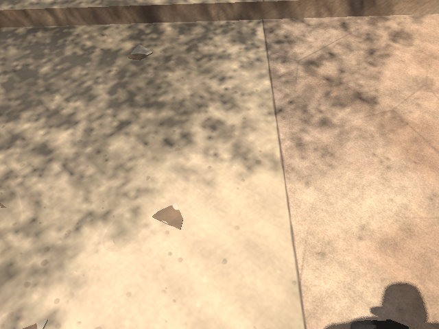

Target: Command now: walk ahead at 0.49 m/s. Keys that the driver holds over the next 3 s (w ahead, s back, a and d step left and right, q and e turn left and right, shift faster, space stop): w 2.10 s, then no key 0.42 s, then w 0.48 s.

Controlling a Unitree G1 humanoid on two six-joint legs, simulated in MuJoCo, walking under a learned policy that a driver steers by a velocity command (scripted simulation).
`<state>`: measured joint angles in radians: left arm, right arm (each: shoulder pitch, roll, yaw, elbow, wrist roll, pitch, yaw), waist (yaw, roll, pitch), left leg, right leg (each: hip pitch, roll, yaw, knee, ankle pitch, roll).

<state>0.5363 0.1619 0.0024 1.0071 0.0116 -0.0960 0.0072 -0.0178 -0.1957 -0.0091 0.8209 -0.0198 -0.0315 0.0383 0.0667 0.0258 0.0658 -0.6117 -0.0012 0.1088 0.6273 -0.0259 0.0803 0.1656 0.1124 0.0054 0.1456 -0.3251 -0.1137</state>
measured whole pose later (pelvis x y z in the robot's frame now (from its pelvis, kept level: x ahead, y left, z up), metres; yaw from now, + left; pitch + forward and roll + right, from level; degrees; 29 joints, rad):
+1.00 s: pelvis +0.54 -0.05 +0.01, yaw +0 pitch +0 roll -1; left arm 0.47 0.17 0.03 1.07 0.01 -0.10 0.00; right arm 0.10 -0.21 -0.04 0.92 -0.03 -0.03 0.03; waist 0.04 0.04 0.04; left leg -0.64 0.10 0.03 0.79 -0.05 0.03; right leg 0.01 0.09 -0.08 0.19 -0.21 -0.09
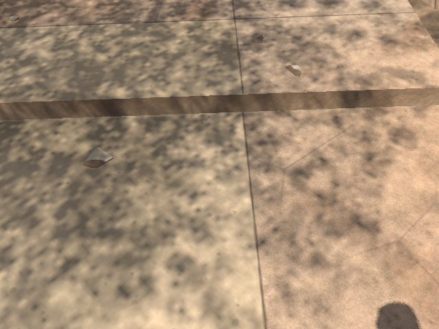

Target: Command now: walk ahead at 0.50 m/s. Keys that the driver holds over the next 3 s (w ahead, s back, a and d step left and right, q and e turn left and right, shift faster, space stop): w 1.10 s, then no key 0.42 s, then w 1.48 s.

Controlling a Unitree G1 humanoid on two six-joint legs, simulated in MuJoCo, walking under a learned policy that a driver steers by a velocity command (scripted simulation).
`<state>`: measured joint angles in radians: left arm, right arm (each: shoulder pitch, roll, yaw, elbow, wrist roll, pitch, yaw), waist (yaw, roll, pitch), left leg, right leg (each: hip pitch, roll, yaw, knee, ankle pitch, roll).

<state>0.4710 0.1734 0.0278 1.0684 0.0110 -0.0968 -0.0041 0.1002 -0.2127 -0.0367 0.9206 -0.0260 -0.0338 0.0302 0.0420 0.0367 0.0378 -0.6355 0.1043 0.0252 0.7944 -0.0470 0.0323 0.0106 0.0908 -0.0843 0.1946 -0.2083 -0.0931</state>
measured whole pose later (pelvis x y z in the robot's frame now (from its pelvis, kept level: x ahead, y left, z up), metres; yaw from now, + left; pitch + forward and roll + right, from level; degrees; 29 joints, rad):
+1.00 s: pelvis +0.53 +0.00 +0.00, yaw +0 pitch -1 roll +0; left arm 0.35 0.20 0.05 1.04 0.01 -0.09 0.00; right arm 0.23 -0.22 -0.06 0.97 -0.04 -0.05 0.02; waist 0.01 0.03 0.04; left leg -0.53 0.08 0.00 1.07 -0.24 0.06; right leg -0.14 0.07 -0.10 0.31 -0.17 -0.10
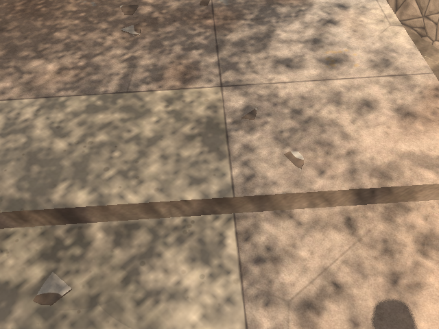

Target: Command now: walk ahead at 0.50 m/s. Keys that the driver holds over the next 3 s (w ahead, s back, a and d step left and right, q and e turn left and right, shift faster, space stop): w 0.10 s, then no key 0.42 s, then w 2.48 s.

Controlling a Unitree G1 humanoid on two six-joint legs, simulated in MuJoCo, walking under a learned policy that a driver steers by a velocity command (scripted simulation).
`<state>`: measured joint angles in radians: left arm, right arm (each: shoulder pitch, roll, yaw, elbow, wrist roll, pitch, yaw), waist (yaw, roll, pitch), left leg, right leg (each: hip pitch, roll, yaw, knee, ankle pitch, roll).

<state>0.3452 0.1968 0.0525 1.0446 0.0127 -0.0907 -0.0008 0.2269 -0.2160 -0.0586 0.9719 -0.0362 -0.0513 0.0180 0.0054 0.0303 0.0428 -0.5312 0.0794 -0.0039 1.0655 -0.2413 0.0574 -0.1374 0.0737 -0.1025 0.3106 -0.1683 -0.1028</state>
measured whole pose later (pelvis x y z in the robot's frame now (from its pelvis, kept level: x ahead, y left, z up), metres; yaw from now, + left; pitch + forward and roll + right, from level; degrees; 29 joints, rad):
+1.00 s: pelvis +0.27 +0.03 +0.00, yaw -1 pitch +1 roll +0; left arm 0.51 0.16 0.04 1.13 0.02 -0.08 0.02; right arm 0.14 -0.23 -0.07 0.97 -0.03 -0.02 0.03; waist 0.04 0.02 -0.04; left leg -0.57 0.05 0.03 0.82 -0.14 0.00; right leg 0.03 0.02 -0.03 0.17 -0.22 -0.05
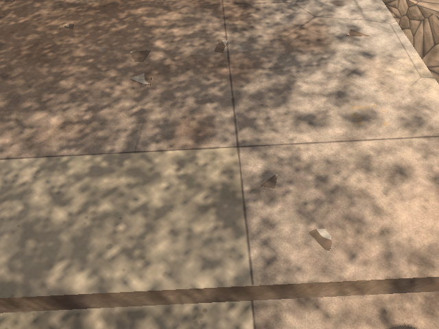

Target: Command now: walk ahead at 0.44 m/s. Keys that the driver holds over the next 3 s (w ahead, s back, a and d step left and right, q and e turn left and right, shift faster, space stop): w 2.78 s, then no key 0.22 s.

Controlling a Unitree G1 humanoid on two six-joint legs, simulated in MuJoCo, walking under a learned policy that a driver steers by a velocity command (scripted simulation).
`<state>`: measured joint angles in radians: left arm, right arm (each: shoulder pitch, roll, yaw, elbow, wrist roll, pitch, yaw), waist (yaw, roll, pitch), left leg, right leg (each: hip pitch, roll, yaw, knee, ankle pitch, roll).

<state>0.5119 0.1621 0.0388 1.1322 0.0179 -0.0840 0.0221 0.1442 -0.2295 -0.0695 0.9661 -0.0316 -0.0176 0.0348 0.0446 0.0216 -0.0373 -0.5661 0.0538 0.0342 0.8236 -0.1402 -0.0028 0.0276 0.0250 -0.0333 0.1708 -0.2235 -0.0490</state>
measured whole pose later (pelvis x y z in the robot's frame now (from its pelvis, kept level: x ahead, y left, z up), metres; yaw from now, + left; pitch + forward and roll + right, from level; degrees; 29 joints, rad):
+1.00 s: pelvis +0.51 +0.04 -0.01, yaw +1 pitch +2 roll +0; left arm 0.50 0.15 0.02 1.15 0.03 -0.09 -0.01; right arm 0.15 -0.15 -0.02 0.84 -0.03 -0.02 -0.01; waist 0.01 0.04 -0.02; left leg -1.02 0.07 0.03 1.88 -0.38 0.10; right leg -0.17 0.06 -0.10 0.41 -0.27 -0.09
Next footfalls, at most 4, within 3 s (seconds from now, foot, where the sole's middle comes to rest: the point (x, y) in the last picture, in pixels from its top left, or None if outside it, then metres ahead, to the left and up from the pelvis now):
0.18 left None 0.23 0.14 -0.79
0.72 right None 0.51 -0.03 -0.79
1.22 left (204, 237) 0.81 0.14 -0.69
1.78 right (241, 167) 1.12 0.02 -0.69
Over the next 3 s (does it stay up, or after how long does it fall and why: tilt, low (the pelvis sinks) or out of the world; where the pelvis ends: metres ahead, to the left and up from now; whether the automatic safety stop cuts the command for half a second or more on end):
stays up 1.63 0.08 0.09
